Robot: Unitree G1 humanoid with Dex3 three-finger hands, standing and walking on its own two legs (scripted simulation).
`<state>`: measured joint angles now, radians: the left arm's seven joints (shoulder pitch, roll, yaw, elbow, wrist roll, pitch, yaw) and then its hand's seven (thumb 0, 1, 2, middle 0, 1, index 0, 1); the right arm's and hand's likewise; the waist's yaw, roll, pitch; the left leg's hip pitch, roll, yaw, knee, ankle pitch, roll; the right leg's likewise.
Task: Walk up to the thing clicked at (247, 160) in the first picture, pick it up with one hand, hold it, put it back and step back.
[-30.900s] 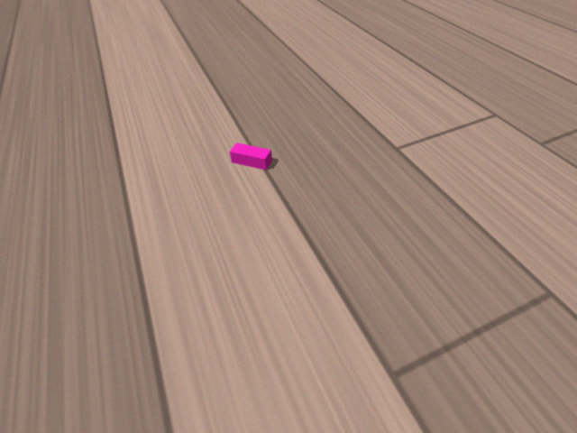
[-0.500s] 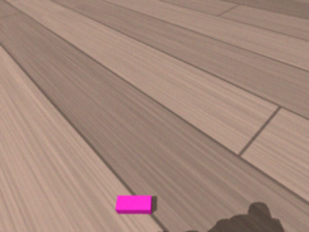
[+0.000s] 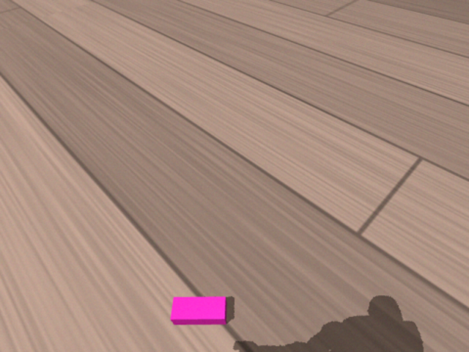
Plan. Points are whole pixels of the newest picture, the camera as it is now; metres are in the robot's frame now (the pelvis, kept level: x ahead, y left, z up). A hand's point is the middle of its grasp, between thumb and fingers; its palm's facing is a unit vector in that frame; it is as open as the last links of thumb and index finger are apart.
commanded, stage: walk up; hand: left
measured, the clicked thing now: (199, 310) +0.43 +0.22 -0.74
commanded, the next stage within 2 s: none
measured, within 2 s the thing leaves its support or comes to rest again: neither
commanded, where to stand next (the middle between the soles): +0.03 -0.02 m, yaw -1 degrees
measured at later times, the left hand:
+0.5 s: hand out of the picture +0.07 +0.25 -0.16, palm faces -0.02 -0.94 -0.33, open 7.4 cm
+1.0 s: hand out of the picture +0.08 +0.29 -0.18, palm faces -0.03 -0.93 -0.37, open 7.4 cm
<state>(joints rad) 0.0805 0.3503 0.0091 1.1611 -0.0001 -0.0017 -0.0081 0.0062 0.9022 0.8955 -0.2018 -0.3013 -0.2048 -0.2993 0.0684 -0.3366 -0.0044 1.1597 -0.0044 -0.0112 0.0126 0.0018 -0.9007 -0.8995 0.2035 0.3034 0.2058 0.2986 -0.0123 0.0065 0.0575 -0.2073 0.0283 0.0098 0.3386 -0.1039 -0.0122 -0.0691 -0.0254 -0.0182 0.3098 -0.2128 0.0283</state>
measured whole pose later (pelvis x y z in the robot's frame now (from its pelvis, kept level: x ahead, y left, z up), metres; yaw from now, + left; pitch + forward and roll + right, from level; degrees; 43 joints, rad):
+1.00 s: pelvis -0.04 +0.03 -0.03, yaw +1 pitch -1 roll -1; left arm 0.05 0.39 0.05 0.96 0.03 0.06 0.00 0.01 0.90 0.90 -0.20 -0.30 -0.21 -0.30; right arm 0.13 -0.41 -0.08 1.00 -0.01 0.05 0.03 0.00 -0.90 -0.90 0.20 0.30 0.20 0.30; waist -0.03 -0.02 0.13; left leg -0.29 -0.02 -0.01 0.70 -0.38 0.03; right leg -0.32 -0.07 -0.01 0.68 -0.34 0.04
